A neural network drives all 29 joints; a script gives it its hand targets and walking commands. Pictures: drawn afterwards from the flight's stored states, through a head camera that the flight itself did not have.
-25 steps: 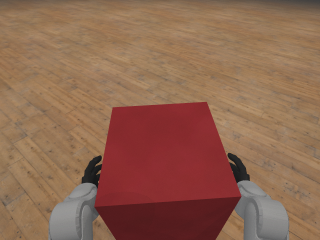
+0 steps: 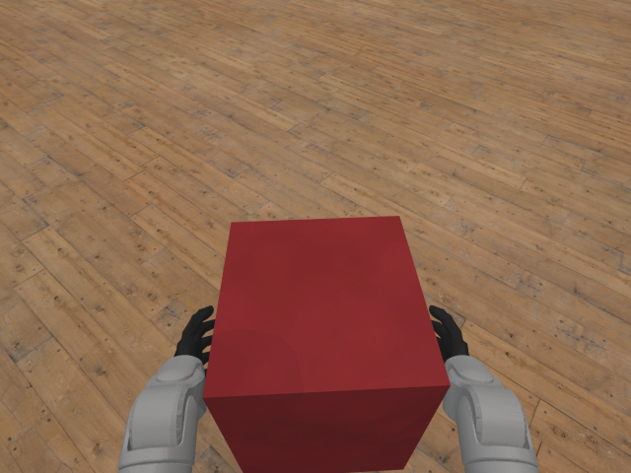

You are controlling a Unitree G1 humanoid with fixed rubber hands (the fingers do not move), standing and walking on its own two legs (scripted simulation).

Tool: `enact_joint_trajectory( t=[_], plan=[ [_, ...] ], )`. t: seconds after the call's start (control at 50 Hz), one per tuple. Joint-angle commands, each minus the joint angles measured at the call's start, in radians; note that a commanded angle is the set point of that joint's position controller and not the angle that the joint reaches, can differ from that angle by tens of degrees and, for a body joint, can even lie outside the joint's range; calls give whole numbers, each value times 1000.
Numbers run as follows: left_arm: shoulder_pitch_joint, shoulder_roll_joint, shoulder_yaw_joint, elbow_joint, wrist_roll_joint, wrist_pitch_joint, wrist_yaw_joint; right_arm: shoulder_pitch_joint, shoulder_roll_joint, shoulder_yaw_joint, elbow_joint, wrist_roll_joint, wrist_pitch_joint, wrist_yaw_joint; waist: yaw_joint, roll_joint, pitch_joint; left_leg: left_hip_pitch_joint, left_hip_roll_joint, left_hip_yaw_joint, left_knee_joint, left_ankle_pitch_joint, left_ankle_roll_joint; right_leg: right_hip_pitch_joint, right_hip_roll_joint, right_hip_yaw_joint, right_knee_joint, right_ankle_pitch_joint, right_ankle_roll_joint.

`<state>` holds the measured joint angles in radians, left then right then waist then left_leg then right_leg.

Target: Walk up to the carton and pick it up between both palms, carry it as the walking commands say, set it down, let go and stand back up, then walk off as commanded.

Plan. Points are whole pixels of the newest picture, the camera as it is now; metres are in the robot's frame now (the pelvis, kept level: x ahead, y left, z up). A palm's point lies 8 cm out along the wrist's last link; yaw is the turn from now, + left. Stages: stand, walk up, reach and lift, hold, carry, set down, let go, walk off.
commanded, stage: hold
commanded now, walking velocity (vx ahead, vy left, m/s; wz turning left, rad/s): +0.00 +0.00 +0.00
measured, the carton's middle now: (320, 350) +0.30 +0.00 -0.05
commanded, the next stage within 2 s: set down in 0.16 s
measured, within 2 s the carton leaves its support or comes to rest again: neither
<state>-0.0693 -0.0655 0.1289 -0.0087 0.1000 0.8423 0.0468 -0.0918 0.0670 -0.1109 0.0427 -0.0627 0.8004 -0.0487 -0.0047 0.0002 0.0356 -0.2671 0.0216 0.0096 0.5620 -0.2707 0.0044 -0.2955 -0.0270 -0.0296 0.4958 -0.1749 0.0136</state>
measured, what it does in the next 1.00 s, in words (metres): stands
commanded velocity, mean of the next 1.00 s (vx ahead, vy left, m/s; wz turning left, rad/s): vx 0.00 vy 0.00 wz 0.00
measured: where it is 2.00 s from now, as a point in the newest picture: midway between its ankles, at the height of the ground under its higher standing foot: outside the picture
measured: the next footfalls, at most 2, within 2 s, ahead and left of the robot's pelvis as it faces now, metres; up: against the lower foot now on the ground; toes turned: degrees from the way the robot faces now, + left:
none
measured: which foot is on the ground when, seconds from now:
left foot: down 0.00-1.00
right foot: down 0.00-1.00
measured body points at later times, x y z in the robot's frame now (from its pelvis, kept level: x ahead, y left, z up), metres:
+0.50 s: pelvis +0.00 +0.00 +0.00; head +0.00 +0.01 +0.45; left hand +0.28 +0.17 -0.01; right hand +0.29 -0.16 -0.01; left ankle +0.02 +0.12 -0.73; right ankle +0.06 -0.14 -0.73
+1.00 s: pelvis +0.00 -0.03 -0.01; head +0.13 -0.03 +0.42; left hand +0.31 +0.16 -0.09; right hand +0.33 -0.18 -0.08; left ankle +0.02 +0.12 -0.73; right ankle +0.06 -0.14 -0.73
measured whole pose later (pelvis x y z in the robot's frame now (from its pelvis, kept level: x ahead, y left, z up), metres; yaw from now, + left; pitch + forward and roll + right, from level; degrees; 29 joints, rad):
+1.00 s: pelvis +0.00 -0.03 -0.01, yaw +0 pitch +11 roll +1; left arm -0.31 -0.12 0.42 0.43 0.28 0.29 -0.12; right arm -0.35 0.16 -0.34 0.45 -0.20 0.32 0.01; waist 0.00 -0.02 0.09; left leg -0.55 0.02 0.01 0.62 -0.27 0.00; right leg -0.62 -0.03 -0.02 0.64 -0.22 -0.01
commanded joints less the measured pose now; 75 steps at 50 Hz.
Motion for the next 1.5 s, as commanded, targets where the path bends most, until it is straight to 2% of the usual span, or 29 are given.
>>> enact_joint_trajectory(
  t=[0.0, 0.1, 0.14, 0.16, 0.2, 0.28, 0.34, 0.36, 0.48, 0.52, 0.54, 0.6, 0.84, 0.86, 0.92, 0.94, 0.96, 1.0, 1.08, 1.12, 1.16, 1.18, 1.22, 1.26, 1.3, 1.36, 1.44, 1.46, 1.48],
  plan=[
    [-545, -598, -579, -329, -223, -167, -129, -549, 594, 637, -421, 239, -144, 157, 57, 15, -615, 201, -82, -100, -111, 359, 33, 378, 100, 117, -9, 328, -59],
    [-482, -664, -558, -181, -182, -154, -144, -444, 628, 567, -225, 157, -126, 183, 31, 0, -434, 182, -73, -109, -158, 340, 25, 316, 104, 101, -52, 234, -54],
    [-432, -679, -528, -119, -154, -139, -147, -456, 629, 575, -206, 161, -123, 201, 61, 35, -391, 166, -76, -104, -173, 312, 21, 304, 109, 99, -60, 183, -56],
    [-400, -740, -526, -70, -120, -118, -147, -540, 605, 550, -221, 121, -121, 194, 19, 61, -324, 144, -90, -84, -172, 261, -11, 316, 103, 68, -66, 166, -59],
    [-415, -750, -487, 21, -93, -124, -155, -552, 618, 526, -131, 88, -124, 206, 17, 14, -289, 124, -88, -90, -188, 158, -6, 297, 103, 63, -72, 86, -51],
    [-499, -779, -384, 141, -40, -158, -171, -656, 662, 477, -6, 44, -155, 242, 56, 29, -176, 76, -85, -79, -197, 15, -4, 245, 102, 74, -72, -47, -56],
    [-617, -846, -414, 154, -64, -209, -198, -698, 770, 462, 72, 45, -190, 258, 37, 34, -237, 48, -91, -82, -172, 11, 4, 265, 101, 87, -52, -22, -59],
    [-668, -887, -414, 215, -65, -227, -217, -757, 768, 426, 84, 8, -210, 258, -12, -3, -253, 29, -91, -84, -163, -7, 4, 248, 110, 77, -44, -30, -60],
    [-751, -967, -337, 388, 4, -306, -263, -843, 885, 385, 264, -18, -288, 309, 39, 89, -251, -42, -89, -86, -154, -32, 11, 213, 118, 78, 8, -28, -61],
    [-746, -982, -310, 436, 29, -330, -271, -842, 886, 343, 320, -47, -304, 311, 22, 37, -248, -47, -87, -83, -136, -23, 13, 166, 127, 69, 14, -38, -61],
    [-729, -977, -303, 435, 44, -343, -268, -872, 920, 370, 299, -26, -322, 317, 64, 47, -320, -32, -94, -84, -126, 36, 13, 204, 127, 66, 22, 2, -58],
    [-718, -918, -208, 516, 92, -370, -279, -853, 882, 295, 373, -74, -341, 309, 65, 7, -226, -123, -105, -70, -92, 40, 24, 130, 111, 86, 22, 11, -49],
    [-674, -784, -172, 527, 130, -543, -299, -800, 941, 378, 332, -68, -493, 243, 169, -64, -436, -279, -138, -58, 63, 199, 63, 162, 96, 158, 131, 297, -26],
    [-660, -794, -177, 528, 130, -554, -302, -794, 924, 372, 311, -71, -504, 235, 137, -78, -471, -288, -142, -57, 74, 203, 59, 170, 98, 150, 146, 323, -24],
    [-716, -743, -166, 515, 120, -600, -316, -787, 951, 376, 345, -79, -537, 213, 148, -84, -510, -383, -144, -50, 111, 171, 63, 149, 90, 165, 176, 342, -15],
    [-728, -734, -144, 542, 140, -611, -320, -837, 956, 390, 347, -76, -547, 211, 192, -73, -518, -441, -146, -42, 118, 148, 66, 138, 89, 169, 186, 308, -8],
    [-759, -757, -179, 527, 121, -628, -328, -826, 947, 383, 352, -74, -567, 204, 145, -42, -575, -446, -151, -43, 132, 154, 62, 148, 85, 167, 198, 317, -15],
    [-763, -744, -178, 512, 112, -656, -328, -841, 934, 389, 355, -83, -581, 197, 144, -103, -592, -483, -145, -48, 165, 188, 63, 110, 100, 154, 247, 359, -8],
    [-828, -755, -198, 519, 100, -676, -324, -923, 961, 422, 319, -54, -611, 190, 162, -54, -699, -554, -154, -31, 220, 174, 58, 62, 107, 163, 304, 336, -11],
    [-855, -757, -202, 496, 89, -677, -335, -913, 970, 429, 331, -64, -603, 187, 141, -81, -789, -584, -159, -29, 239, 152, 59, 88, 114, 165, 327, 324, -8],
    [-881, -768, -194, 527, 105, -662, -341, -896, 948, 357, 400, -103, -594, 192, 116, -13, -733, -608, -159, -32, 247, 145, 43, -40, 125, 147, 346, 278, -15],
    [-879, -789, -183, 550, 106, -656, -347, -956, 953, 381, 356, -97, -599, 196, 127, -70, -744, -644, -163, -29, 268, 123, 48, -39, 132, 138, 357, 251, -9],
    [-936, -781, -209, 511, 95, -658, -352, -993, 970, 409, 333, -66, -599, 199, 140, -12, -814, -662, -164, -18, 289, 141, 47, -49, 124, 157, 382, 284, -16],
    [-920, -790, -195, 533, 103, -648, -355, -1022, 970, 407, 355, -72, -591, 210, 146, -58, -851, -690, -171, -22, 312, 141, 39, -102, 136, 141, 411, 269, -9],
    [-1013, -807, -219, 512, 88, -637, -360, -1031, 962, 361, 372, -90, -585, 212, 88, -34, -837, -721, -171, -16, 330, 102, 31, -172, 142, 129, 423, 214, -15],
    [-1030, -823, -217, 531, 73, -621, -372, -1080, 962, 391, 369, -68, -573, 221, 127, -5, -893, -743, -176, -15, 356, 85, 25, -212, 144, 125, 462, 173, -21],
    [-1081, -852, -197, 547, 68, -598, -390, -1138, 958, 381, 362, -66, -554, 234, 111, -45, -907, -831, -176, -8, 404, 38, 26, -262, 151, 133, 499, 120, -23],
    [-1072, -796, -168, 543, 92, -601, -391, -1133, 979, 397, 389, -67, -546, 236, 146, -64, -894, -910, -182, 4, 424, 42, 31, -263, 147, 156, 513, 155, -18],
    [-1063, -814, -169, 589, 90, -590, -397, -1141, 981, 381, 376, -69, -549, 236, 114, -38, -926, -904, -187, 7, 443, 33, 29, -248, 149, 152, 520, 142, -17]
  ],
)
